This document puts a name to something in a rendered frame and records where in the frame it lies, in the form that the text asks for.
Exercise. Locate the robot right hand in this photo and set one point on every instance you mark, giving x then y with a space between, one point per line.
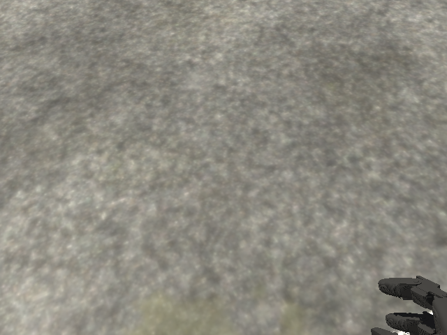
424 293

